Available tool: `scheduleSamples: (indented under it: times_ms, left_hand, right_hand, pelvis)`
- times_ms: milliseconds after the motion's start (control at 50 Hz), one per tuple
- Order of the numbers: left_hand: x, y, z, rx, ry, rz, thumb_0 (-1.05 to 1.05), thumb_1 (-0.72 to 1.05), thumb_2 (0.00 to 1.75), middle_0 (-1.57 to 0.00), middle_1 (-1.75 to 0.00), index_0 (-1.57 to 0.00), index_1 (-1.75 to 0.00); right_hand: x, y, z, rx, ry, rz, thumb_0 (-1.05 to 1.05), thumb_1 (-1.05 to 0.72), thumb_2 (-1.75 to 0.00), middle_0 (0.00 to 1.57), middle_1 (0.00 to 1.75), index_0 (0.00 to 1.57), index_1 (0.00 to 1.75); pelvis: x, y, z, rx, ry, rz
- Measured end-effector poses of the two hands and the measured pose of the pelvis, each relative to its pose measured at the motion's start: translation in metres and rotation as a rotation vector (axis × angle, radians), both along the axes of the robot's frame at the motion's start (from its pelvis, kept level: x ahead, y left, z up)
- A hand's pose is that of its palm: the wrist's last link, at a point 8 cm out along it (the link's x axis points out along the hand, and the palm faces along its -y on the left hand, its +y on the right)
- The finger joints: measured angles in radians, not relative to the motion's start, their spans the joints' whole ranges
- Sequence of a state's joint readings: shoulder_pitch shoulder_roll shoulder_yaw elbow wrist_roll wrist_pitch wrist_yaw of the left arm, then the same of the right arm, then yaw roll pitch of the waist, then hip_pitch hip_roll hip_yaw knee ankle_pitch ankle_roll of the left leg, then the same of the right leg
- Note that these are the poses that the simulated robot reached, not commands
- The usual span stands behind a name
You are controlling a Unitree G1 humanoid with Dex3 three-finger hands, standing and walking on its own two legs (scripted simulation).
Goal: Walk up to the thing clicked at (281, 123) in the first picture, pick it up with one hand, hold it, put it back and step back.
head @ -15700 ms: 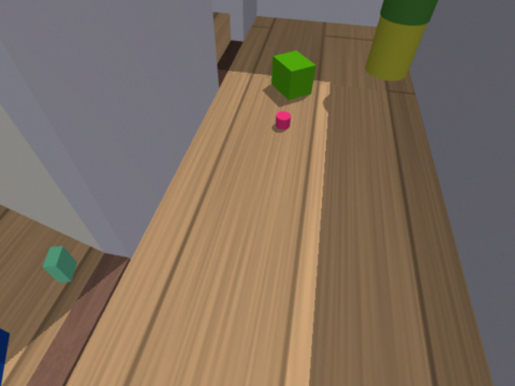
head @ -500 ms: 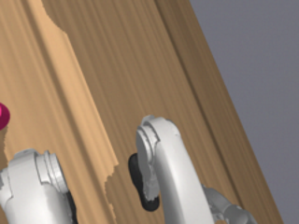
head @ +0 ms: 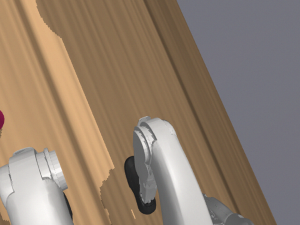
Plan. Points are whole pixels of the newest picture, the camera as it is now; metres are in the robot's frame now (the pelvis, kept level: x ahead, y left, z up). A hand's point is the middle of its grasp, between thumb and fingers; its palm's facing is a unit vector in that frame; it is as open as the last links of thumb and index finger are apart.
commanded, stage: rest palm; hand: left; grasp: from above
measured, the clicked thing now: out of the picture +0.42 +0.31 -0.26
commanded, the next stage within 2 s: close in 0.36 s
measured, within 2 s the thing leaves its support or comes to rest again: neither
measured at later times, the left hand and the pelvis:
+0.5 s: hand out of the picture +0.41 +0.31 -0.24, palm faces -0.47 -0.19 -0.86, open 14.4 cm; pelvis +0.00 +0.00 +0.00, yaw +0 degrees
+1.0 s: hand out of the picture +0.41 +0.30 -0.24, palm faces -0.41 -0.15 -0.90, open 13.7 cm; pelvis -0.01 +0.00 +0.00, yaw -1 degrees
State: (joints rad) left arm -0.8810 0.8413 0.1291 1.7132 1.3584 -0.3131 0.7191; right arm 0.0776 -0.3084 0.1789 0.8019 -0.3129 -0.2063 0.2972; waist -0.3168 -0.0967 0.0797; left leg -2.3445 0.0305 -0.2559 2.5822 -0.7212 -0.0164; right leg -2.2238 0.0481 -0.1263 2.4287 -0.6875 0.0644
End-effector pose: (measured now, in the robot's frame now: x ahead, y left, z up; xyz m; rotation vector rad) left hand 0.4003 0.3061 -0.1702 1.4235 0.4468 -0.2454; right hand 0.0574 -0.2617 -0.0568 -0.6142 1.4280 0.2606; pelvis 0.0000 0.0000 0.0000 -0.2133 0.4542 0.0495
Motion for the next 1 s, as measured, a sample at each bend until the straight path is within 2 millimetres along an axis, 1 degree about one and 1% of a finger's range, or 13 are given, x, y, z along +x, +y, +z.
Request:
scheduleSamples:
  times_ms: [120, 180, 260, 320, 420, 560, 680, 800, 920, 1000]
  left_hand:
    - [-0.001, -0.003, -0.003, 0.058, -0.023, 0.017, -0.01, -0.57, 1.04, -0.07, -0.94, -0.04, -0.99]
    - [0.005, -0.002, -0.004, 0.061, -0.036, 0.07, -0.01, -0.57, 1.04, -0.08, -0.94, -0.04, -0.99]
    - [0.015, 0.007, -0.007, 0.053, -0.027, 0.167, 0.0, -0.57, 1.04, -0.08, -0.95, -0.04, -1.0]
    - [0.018, 0.012, -0.01, 0.041, 0.019, 0.21, -0.01, -0.6, 1.05, -0.08, -0.96, -0.04, -1.01]
    - [0.018, 0.015, -0.012, 0.038, 0.073, 0.19, -0.01, -0.6, 1.05, -0.09, -0.98, -0.04, -1.02]
    - [0.014, 0.01, -0.01, 0.003, 0.077, 0.129, -0.01, -0.57, 1.07, -0.1, -0.99, -0.04, -1.04]
    - [0.009, 0.005, -0.006, 0.003, 0.04, 0.073, -0.01, -0.53, 1.07, -0.1, -0.99, -0.06, -1.04]
    - [0.007, -0.001, -0.005, 0.03, 0.0, 0.039, -0.01, -0.48, 1.05, -0.12, -0.99, -0.09, -1.03]
    - [0.012, -0.003, -0.007, 0.039, -0.012, 0.07, -0.01, -0.44, 1.01, -0.14, -0.98, -0.12, -1.01]
    - [0.014, -0.001, -0.008, 0.035, 0.005, 0.103, -0.01, -0.48, 1.0, -0.16, -0.97, -0.14, -1.0]
  right_hand:
    - [0.014, -0.001, 0.005, 0.017, -0.034, 0.035, 0.0, -0.9, -0.9, 0.2, 0.3, 0.2, 0.3]
    - [0.018, -0.001, 0.006, 0.036, -0.04, 0.058, 0.0, -0.9, -0.9, 0.2, 0.3, 0.2, 0.3]
    - [0.021, -0.001, 0.006, 0.046, -0.049, 0.062, 0.0, -0.9, -0.9, 0.2, 0.3, 0.2, 0.3]
    - [0.018, -0.001, 0.004, 0.05, -0.042, 0.052, 0.0, -0.91, -0.9, 0.2, 0.3, 0.2, 0.3]
    - [0.007, 0.005, -0.002, 0.076, -0.005, 0.027, 0.0, -0.91, -0.9, 0.2, 0.3, 0.2, 0.3]
    - [-0.006, 0.015, -0.006, 0.102, 0.033, 0.024, 0.0, -0.91, -0.9, 0.2, 0.3, 0.2, 0.3]
    - [-0.011, 0.015, -0.004, 0.085, 0.03, 0.045, 0.0, -0.9, -0.9, 0.2, 0.3, 0.2, 0.3]
    - [-0.007, 0.008, 0.003, 0.047, -0.008, 0.06, 0.0, -0.9, -0.89, 0.2, 0.3, 0.2, 0.3]
    - [-0.004, 0.001, 0.016, 0.016, -0.031, 0.062, 0.0, -0.9, -0.89, 0.2, 0.3, 0.2, 0.3]
    - [-0.004, -0.001, 0.02, 0.014, -0.027, 0.068, 0.0, -0.9, -0.89, 0.2, 0.3, 0.2, 0.3]
  pelvis:
    - [-0.001, 0.002, 0.001, -0.004, 0.012, -0.001]
    - [-0.001, 0.002, 0.001, -0.004, 0.017, -0.001]
    - [0.0, 0.001, 0.0, -0.004, 0.02, -0.002]
    - [0.001, 0.001, -0.001, -0.006, 0.024, 0.001]
    - [0.003, 0.001, 0.0, -0.005, 0.022, 0.003]
    - [0.001, -0.001, 0.002, -0.004, 0.003, -0.002]
    - [-0.003, -0.001, 0.0, -0.006, -0.018, -0.007]
    - [-0.006, 0.0, 0.0, -0.009, -0.03, -0.009]
    - [-0.007, 0.002, 0.002, -0.017, -0.018, -0.011]
    - [-0.006, 0.003, 0.003, -0.02, -0.009, -0.009]
